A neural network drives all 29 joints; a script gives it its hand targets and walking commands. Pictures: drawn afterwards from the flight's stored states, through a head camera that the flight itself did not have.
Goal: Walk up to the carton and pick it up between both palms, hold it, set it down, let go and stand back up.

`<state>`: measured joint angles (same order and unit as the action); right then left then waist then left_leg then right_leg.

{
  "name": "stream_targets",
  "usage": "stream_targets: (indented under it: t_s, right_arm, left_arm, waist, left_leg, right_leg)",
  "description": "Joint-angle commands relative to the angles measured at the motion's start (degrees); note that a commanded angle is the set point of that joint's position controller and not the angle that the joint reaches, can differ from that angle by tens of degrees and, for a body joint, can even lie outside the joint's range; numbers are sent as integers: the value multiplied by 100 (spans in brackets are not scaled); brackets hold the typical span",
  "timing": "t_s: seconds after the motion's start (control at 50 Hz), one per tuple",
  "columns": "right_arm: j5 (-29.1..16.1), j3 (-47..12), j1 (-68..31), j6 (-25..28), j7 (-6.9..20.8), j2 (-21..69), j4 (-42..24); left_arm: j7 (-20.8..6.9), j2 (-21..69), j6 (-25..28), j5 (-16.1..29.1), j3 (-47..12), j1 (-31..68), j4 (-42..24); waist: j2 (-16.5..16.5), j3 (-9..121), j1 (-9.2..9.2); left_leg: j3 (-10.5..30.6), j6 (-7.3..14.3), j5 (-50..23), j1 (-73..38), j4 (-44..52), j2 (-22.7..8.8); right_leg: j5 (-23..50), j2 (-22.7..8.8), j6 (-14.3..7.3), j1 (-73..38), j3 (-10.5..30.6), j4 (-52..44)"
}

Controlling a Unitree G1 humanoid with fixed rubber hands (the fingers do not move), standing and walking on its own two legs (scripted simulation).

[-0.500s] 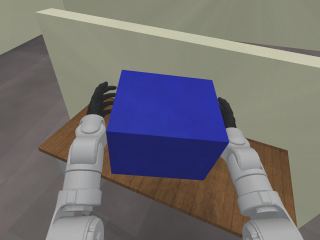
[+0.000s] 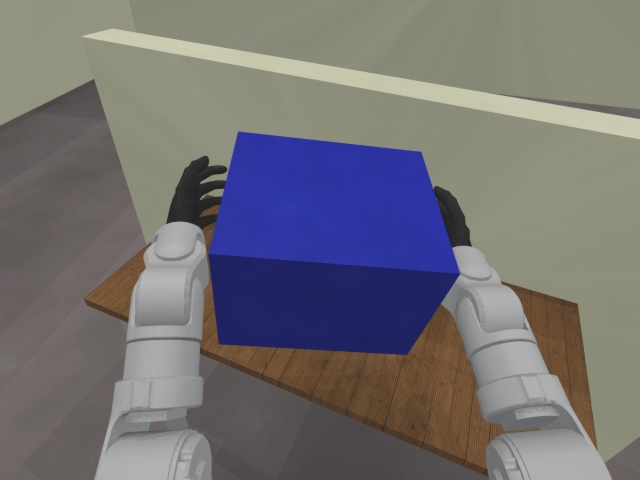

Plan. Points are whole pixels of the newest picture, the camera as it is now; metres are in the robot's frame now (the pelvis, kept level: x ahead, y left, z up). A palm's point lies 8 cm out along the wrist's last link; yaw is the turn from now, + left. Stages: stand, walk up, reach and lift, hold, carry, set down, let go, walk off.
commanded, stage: hold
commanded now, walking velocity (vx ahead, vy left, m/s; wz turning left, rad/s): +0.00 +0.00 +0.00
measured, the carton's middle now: (323, 244) +0.36 +0.00 +0.17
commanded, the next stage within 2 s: none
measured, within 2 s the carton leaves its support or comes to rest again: neither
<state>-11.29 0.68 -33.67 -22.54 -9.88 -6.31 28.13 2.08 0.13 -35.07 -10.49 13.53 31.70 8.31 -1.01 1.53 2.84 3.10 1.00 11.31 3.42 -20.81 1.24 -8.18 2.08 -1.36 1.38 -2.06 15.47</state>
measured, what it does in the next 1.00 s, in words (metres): stands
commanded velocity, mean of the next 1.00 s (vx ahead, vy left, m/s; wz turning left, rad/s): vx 0.00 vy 0.00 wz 0.00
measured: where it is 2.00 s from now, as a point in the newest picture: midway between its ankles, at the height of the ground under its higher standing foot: outside the picture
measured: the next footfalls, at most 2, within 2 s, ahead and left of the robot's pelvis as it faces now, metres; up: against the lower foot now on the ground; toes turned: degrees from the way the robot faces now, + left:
none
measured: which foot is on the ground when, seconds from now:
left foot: down 0.00-1.00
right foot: down 0.00-1.00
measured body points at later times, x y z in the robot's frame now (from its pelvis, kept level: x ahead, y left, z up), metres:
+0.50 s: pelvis -0.01 +0.00 +0.00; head -0.06 +0.01 +0.45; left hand +0.37 +0.16 +0.20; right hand +0.37 -0.16 +0.17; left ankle +0.01 +0.10 -0.75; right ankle +0.01 -0.10 -0.75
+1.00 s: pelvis +0.00 +0.00 +0.00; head -0.05 +0.01 +0.45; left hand +0.37 +0.17 +0.20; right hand +0.37 -0.16 +0.17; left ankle +0.01 +0.10 -0.75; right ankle +0.01 -0.10 -0.75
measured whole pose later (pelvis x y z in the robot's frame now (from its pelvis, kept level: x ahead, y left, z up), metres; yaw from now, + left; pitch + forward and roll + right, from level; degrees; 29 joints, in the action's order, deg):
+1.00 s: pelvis +0.00 +0.00 +0.00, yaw +0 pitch -6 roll -1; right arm -9.7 3.2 -36.3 -24.4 -9.1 -4.6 29.3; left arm 0.4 0.0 -37.6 -12.2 15.8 34.4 8.9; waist -1.2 1.3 3.2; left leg 3.2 1.0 11.0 3.7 -20.7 1.4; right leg -8.6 1.9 -1.5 1.9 -2.2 16.3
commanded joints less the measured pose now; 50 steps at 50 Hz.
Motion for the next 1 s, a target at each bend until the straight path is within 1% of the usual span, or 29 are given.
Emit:
stream_targets:
  t_s: [0.0,0.04,0.06,0.14,0.18,0.2,0.22,0.24,0.26,0.3,0.32,0.38,0.42,0.44,0.48,0.5,0.56,0.62,0.66,0.72,0.76,0.8,0.82,0.86,0.88,0.9,0.92,0.94,0.98]
  right_arm:
    - [-528,-1986,-4972,523,778,3492,-2450]
    - [-603,-2003,-5027,522,745,3456,-2542]
    - [-551,-1984,-5031,505,719,3457,-2459]
    - [-332,-1627,-4925,403,794,3436,-1788]
    - [-374,-1684,-5063,467,806,3535,-1923]
    - [-376,-1700,-5110,487,798,3506,-1994]
    - [-365,-1709,-5328,492,791,3582,-1953]
    - [-346,-1644,-5162,489,787,3570,-1804]
    - [-341,-1633,-5223,502,778,3591,-1857]
    - [-264,-1536,-5340,510,799,3617,-1830]
    - [-223,-1471,-5262,494,805,3597,-1696]
    - [-346,-1702,-5373,569,810,3686,-1922]
    - [-404,-1719,-5433,597,782,3672,-2053]
    - [-417,-1720,-5475,590,777,3653,-2027]
    - [-455,-1818,-5393,611,774,3658,-2221]
    - [-422,-1793,-5308,571,762,3592,-2137]
    - [-425,-1827,-5123,486,761,3598,-2027]
    - [-429,-1810,-5026,429,715,3615,-1910]
    - [-597,-2018,-5034,493,675,3595,-2455]
    - [-761,-2175,-5025,464,576,3693,-2792]
    - [-709,-2105,-5019,413,589,3584,-2725]
    - [-616,-2047,-4849,353,617,3505,-2556]
    - [-589,-1964,-4862,341,649,3481,-2421]
    - [-478,-1804,-4874,333,702,3460,-2188]
    - [-450,-1692,-4940,329,740,3493,-2162]
    - [-393,-1639,-5083,346,770,3487,-2097]
    - [-378,-1623,-5063,341,802,3460,-1982]
    - [-352,-1559,-5046,361,823,3433,-1904]
    - [-299,-1636,-5084,396,814,3538,-1911]
  left_arm:
    - [-1027,3380,164,900,-2883,3740,-603]
    - [-1012,3350,131,858,-2880,3709,-568]
    - [-1022,3296,102,796,-2799,3637,-436]
    - [-1088,3226,20,668,-2483,3771,-133]
    - [-1105,3218,58,692,-2485,3970,-321]
    - [-1105,3253,44,701,-2512,3912,-212]
    - [-1104,3261,73,719,-2486,4097,-175]
    - [-1112,3303,56,680,-2460,3969,-98]
    - [-1122,3250,71,716,-2415,4017,-91]
    - [-1112,3294,97,738,-2469,4204,-2]
    - [-1120,3313,97,712,-2377,4090,104]
    - [-1127,3298,114,686,-2442,4119,-9]
    - [-1090,3399,140,759,-2589,4181,-195]
    - [-1069,3388,140,754,-2637,4159,-168]
    - [-1034,3450,159,822,-2710,4035,-336]
    - [-1036,3323,143,797,-2663,3987,-220]
    - [-1083,3213,71,715,-2477,3858,-211]
    - [-1148,3105,26,664,-2426,3868,-201]
    - [-1163,3183,7,695,-2523,3542,-457]
    - [-1153,3192,44,783,-2712,3625,-804]
    - [-1097,3173,31,801,-2830,3811,-925]
    - [-1077,3162,-7,779,-2823,3734,-877]
    - [-1080,3145,-42,717,-2761,3798,-724]
    - [-1117,3173,-68,776,-2724,3891,-600]
    - [-1124,3201,-78,753,-2702,3973,-578]
    - [-1128,3187,-82,717,-2638,4016,-453]
    - [-1102,3248,-88,674,-2587,3924,-304]
    - [-1099,3265,-95,678,-2558,3947,-258]
    - [-1125,3241,-69,660,-2403,3891,-174]
  waist:
    - [214,2435,41]
    - [327,2508,49]
    - [249,2403,7]
    - [224,1750,-13]
    - [190,2041,-13]
    - [256,2095,12]
    - [191,2075,-27]
    - [228,2001,47]
    - [151,2171,19]
    - [290,2026,76]
    - [179,1941,55]
    - [243,2307,0]
    - [395,2510,41]
    - [369,2498,92]
    - [272,2687,44]
    - [215,2540,81]
    - [91,2366,-19]
    - [129,2161,59]
    - [83,2519,-2]
    - [146,2681,65]
    - [310,2655,149]
    - [286,2294,152]
    - [388,2121,108]
    - [366,2046,173]
    - [473,1958,126]
    - [391,2066,125]
    - [421,1940,58]
    - [429,1882,93]
    - [195,2089,90]
  left_leg:
    - [-101,-342,-1427,-296,225,88]
    - [-103,-392,-1705,-333,161,116]
    - [-115,-376,-1671,-321,162,101]
    - [-185,-265,-702,142,475,80]
    - [-191,-234,-926,26,441,90]
    - [-182,-256,-915,-97,412,125]
    - [-194,-249,-951,-125,395,141]
    - [-178,-276,-1003,-145,390,111]
    - [-178,-266,-997,-212,342,123]
    - [-163,-279,-820,-68,393,99]
    - [-183,-250,-724,-9,426,110]
    - [-194,-237,-974,-72,333,123]
    - [-170,-310,-1363,-244,213,123]
    - [-154,-323,-1349,-285,213,143]
    - [-135,-323,-1461,-325,162,129]
    - [-124,-295,-1438,-263,175,111]
    - [-160,-235,-1263,-154,278,145]
    - [-185,-202,-1237,-58,299,182]
    - [-154,-240,-1700,-177,201,194]
    - [-123,-294,-1928,-270,92,225]
    - [-69,-373,-1861,-323,137,167]
    - [-87,-348,-1606,-215,197,152]
    - [-101,-346,-1424,-167,264,112]
    - [-118,-311,-1094,-174,346,89]
    - [-128,-331,-1057,-129,352,67]
    - [-144,-325,-940,-143,367,105]
    - [-101,-319,-839,-68,425,28]
    - [-80,-322,-878,-107,433,-12]
    - [-140,-251,-1028,-88,364,88]
  right_leg:
    - [1280,125,212,-747,27,3]
    - [1544,106,224,-835,17,26]
    - [1506,106,254,-843,35,12]
    - [568,68,182,-713,-8,-103]
    - [863,44,210,-772,22,-76]
    - [851,47,224,-731,24,-72]
    - [884,51,274,-688,-6,-76]
    - [891,58,234,-642,-9,-80]
    - [930,79,254,-762,-41,-77]
    - [663,73,225,-662,-17,-96]
    - [584,71,236,-609,-30,-127]
    - [986,58,254,-792,-9,-19]
    - [1189,87,254,-822,-26,3]
    - [1110,101,264,-738,-44,-5]
    - [1174,138,254,-768,-35,9]
    - [1180,127,262,-707,-35,-19]
    - [1144,100,297,-792,-4,-28]
    - [1369,46,348,-901,43,-29]
    - [1821,78,357,-1137,22,71]
    - [2201,73,378,-1138,48,125]
    - [1838,95,311,-998,20,89]
    - [1462,93,273,-832,-7,18]
    - [1191,77,261,-738,-17,-10]
    - [771,62,207,-596,-39,-73]
    - [653,57,167,-493,-53,-71]
    - [560,72,220,-487,-72,-68]
    - [383,83,170,-411,-82,-109]
    - [389,71,130,-392,-52,-107]
    - [797,49,229,-648,-40,-84]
